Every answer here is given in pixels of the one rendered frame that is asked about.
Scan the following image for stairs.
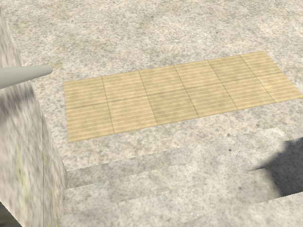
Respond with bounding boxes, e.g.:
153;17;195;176
57;122;303;227

